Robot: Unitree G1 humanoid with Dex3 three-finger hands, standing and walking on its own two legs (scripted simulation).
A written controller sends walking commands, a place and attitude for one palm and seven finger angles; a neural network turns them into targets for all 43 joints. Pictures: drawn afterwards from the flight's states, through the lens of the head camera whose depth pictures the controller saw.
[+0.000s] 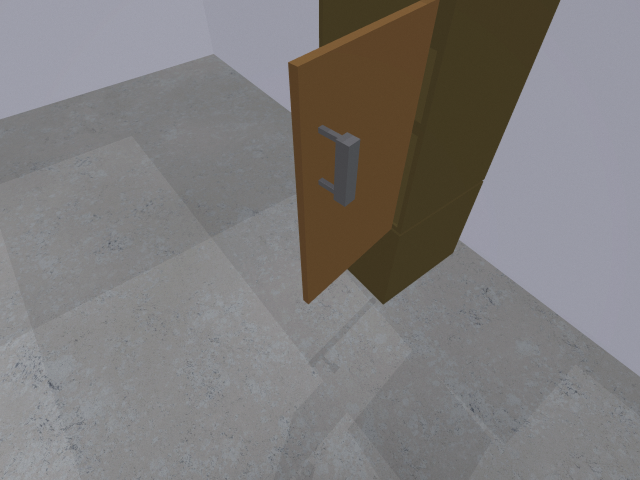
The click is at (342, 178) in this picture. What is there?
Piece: cupboard door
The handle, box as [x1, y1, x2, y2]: [318, 125, 359, 206]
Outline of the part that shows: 321,125 318,127 318,132 336,142 335,172 333,184 323,178 318,180 318,184 334,194 334,199 345,206 354,198 359,139 347,132 341,135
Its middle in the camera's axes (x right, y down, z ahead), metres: +0.02 -0.12 +0.63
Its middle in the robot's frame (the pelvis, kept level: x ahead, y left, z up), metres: +0.57 +0.01 +0.07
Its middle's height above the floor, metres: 0.85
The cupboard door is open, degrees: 99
